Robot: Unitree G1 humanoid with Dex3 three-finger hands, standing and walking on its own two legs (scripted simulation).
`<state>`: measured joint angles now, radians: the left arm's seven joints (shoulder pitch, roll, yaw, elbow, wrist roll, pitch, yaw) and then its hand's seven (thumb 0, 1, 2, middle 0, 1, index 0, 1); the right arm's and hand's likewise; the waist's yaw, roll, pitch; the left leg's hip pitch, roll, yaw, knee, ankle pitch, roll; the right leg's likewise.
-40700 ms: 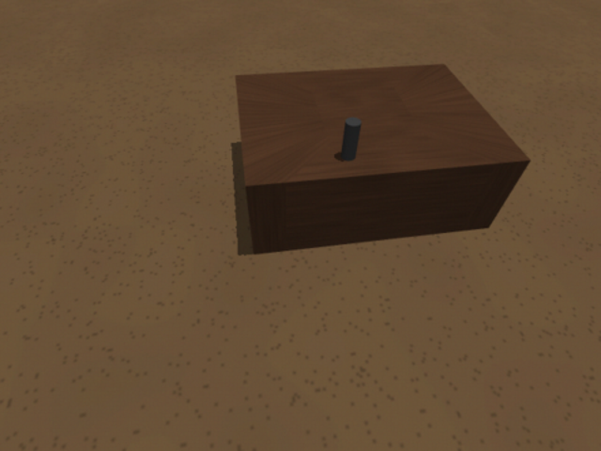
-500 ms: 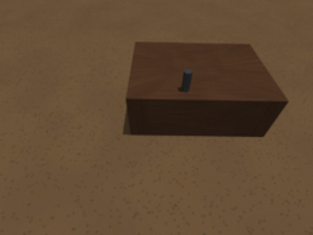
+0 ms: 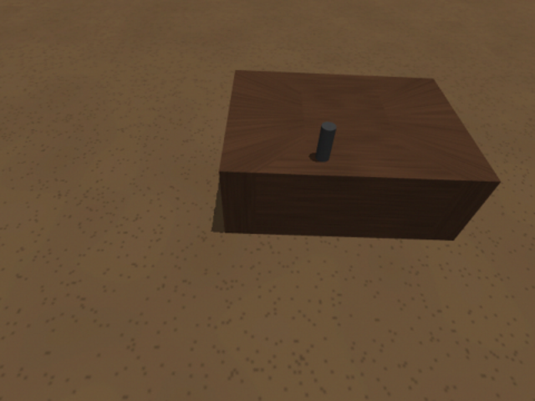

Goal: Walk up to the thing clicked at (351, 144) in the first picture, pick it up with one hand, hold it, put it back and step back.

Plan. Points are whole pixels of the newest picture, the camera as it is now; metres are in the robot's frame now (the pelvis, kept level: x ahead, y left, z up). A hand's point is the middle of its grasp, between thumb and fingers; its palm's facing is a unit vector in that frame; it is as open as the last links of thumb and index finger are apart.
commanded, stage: step back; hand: right
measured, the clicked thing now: (325, 142) +1.06 -0.21 -0.30
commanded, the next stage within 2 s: stand in 0.18 s
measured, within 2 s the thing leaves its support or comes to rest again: neither
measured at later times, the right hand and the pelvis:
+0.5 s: hand out of the picture +0.09 -0.26 -0.14, palm faces +0.00 +0.94 -0.33, open 7.3 cm; pelvis +0.00 -0.01 +0.01, yaw +0 degrees
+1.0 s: hand out of the picture +0.05 -0.27 -0.15, palm faces -0.02 +0.94 -0.33, open 7.3 cm; pelvis -0.01 -0.02 +0.01, yaw +0 degrees
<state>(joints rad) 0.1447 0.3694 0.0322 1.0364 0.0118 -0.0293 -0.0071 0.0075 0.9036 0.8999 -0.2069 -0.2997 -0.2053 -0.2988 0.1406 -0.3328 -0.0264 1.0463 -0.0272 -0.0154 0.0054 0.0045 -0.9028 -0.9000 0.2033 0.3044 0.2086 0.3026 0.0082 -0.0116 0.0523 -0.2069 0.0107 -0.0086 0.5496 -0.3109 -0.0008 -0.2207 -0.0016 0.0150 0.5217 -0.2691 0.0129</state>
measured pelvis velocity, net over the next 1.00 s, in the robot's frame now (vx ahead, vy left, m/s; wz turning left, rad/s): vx -0.01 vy -0.02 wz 0.00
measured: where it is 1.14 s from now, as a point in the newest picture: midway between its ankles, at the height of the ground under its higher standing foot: outside the picture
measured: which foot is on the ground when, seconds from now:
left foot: down 0.00-1.00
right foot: down 0.00-1.00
